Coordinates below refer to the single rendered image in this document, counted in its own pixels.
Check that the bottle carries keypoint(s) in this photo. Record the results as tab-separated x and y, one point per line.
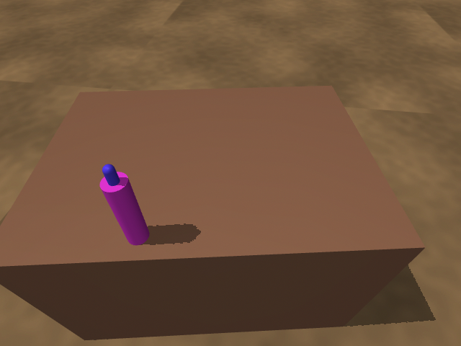
117	189

